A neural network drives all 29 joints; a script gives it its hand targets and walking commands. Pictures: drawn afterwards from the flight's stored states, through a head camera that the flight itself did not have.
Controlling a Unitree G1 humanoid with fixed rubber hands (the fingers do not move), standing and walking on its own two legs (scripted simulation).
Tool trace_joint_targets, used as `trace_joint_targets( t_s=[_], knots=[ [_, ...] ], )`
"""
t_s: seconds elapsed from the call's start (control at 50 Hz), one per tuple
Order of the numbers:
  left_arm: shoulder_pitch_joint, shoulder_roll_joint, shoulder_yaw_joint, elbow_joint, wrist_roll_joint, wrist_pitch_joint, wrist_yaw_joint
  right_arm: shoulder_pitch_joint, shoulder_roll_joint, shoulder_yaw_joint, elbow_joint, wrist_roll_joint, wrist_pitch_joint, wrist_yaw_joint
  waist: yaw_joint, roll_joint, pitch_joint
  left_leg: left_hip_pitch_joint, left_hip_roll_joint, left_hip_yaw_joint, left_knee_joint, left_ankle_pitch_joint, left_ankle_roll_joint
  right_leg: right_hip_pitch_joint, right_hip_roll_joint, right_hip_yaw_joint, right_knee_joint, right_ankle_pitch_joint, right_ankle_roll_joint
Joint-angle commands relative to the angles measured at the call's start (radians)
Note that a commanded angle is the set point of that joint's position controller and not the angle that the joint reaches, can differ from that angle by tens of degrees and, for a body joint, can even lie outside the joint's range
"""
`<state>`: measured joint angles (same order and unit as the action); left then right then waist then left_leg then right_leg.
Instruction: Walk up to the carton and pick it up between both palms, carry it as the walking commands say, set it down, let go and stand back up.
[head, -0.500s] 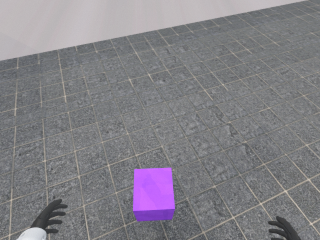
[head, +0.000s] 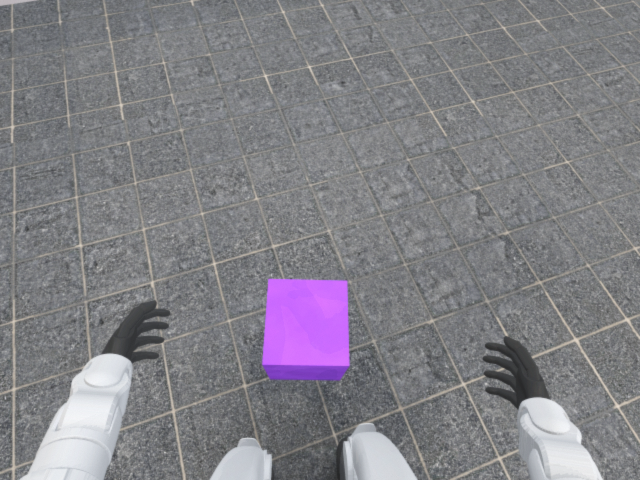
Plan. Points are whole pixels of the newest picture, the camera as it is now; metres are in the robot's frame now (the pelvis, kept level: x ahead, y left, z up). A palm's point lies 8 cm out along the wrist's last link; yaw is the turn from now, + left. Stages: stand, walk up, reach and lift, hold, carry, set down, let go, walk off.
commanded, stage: reach and lift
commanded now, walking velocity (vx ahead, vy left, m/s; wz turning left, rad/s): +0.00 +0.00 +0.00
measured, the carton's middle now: (306, 332) +0.44 -0.01 -0.60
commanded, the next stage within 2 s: none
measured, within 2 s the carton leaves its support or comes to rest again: neither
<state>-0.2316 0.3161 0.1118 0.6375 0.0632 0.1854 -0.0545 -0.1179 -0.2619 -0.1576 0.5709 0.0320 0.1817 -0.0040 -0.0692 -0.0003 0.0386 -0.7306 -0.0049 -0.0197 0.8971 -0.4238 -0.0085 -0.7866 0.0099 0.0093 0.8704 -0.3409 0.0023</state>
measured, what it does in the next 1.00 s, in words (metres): lowers itself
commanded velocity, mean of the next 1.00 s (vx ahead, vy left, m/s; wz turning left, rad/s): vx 0.00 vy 0.00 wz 0.00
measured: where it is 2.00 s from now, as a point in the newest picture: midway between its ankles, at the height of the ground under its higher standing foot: outside the picture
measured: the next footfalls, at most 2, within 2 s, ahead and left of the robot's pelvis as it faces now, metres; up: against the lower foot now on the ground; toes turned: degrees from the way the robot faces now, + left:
none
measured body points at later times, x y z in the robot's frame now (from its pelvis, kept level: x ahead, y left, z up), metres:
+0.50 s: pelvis -0.04 +0.00 -0.04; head +0.20 +0.00 +0.34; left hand +0.41 +0.21 -0.14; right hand +0.37 -0.25 -0.14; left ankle +0.00 +0.12 -0.69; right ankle +0.04 -0.12 -0.69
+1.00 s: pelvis -0.04 -0.01 -0.07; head +0.27 -0.01 +0.26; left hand +0.48 +0.18 -0.18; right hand +0.45 -0.22 -0.19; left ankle +0.00 +0.12 -0.69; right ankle +0.04 -0.12 -0.69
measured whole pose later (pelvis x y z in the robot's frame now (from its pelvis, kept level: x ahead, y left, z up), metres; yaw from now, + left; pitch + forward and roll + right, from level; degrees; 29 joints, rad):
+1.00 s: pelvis -0.04 -0.01 -0.07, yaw +1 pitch +46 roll +1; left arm -1.07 0.21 0.34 0.85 0.09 0.11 0.00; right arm -1.00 -0.17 -0.41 0.78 -0.07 0.10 -0.02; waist -0.04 0.01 -0.06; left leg -1.52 -0.03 -0.04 1.06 -0.34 -0.02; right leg -1.56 0.01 0.01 1.01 -0.26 0.00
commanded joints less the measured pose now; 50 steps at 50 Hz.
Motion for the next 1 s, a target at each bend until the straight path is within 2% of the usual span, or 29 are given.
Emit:
trace_joint_targets(
  t_s=[0.0,0.14,0.28,0.56,0.74,0.86,0.98],
  knots=[
    [-0.153,0.125,0.029,-0.089,-0.014,-0.012,0.008,-0.11,-0.143,-0.047,-0.081,0.007,-0.011,-0.006,-0.006,0.028,-0.447,0.105,-0.039,0.007,-0.073,0.307,-0.02,0.203,0.029,-0.024,-0.038,0.352,0.034],
    [-0.363,0.125,0.046,-0.046,-0.016,0.005,0.016,-0.317,-0.132,-0.06,-0.044,0.022,0.001,-0.003,0.004,0.027,-0.508,0.013,-0.038,0.015,-0.063,0.168,-0.015,0.12,0.026,-0.044,-0.019,0.203,0.039],
    [-0.548,0.098,0.077,0.033,-0.017,0.004,0.02,-0.515,-0.123,-0.093,0.024,0.012,-0.008,-0.002,0.008,0.022,-0.598,-0.086,-0.046,0.024,-0.029,0.143,-0.018,0.051,0.026,-0.053,0.01,0.171,0.04],
    [-0.859,0.068,0.144,0.11,-0.034,-0.053,0.042,-0.842,-0.081,-0.152,0.106,0.007,-0.066,-0.023,0.009,0.021,-0.911,-0.288,-0.073,0.041,0.053,0.312,-0.032,0.003,0.036,-0.04,0.098,0.388,0.039],
    [-1.035,0.036,0.184,0.146,-0.009,-0.08,0.052,-1.041,-0.046,-0.208,0.125,-0.053,-0.085,-0.026,0.024,0.016,-1.049,-0.386,-0.08,0.053,0.064,0.356,-0.036,0.029,0.044,-0.027,0.129,0.485,0.04],
    [-1.03,0.014,0.224,0.126,0.025,-0.092,0.06,-1.038,-0.03,-0.257,0.124,-0.104,-0.096,-0.02,0.019,0.014,-1.111,-0.416,-0.082,0.058,0.085,0.435,-0.043,0.037,0.052,-0.035,0.156,0.587,0.041],
    [-1.043,-0.011,0.237,0.117,0.035,-0.094,0.06,-1.048,-0.005,-0.262,0.12,-0.11,-0.104,-0.01,0.023,0.024,-1.074,-0.468,-0.078,0.061,0.122,0.438,-0.043,-0.071,0.051,-0.041,0.178,0.55,0.041]
  ],
)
